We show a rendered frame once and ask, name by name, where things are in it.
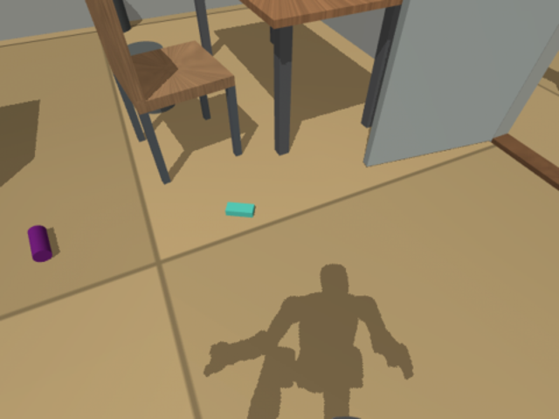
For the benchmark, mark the table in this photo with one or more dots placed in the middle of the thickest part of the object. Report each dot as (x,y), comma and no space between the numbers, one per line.
(281,15)

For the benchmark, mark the chair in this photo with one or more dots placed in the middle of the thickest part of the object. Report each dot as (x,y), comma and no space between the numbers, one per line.
(152,80)

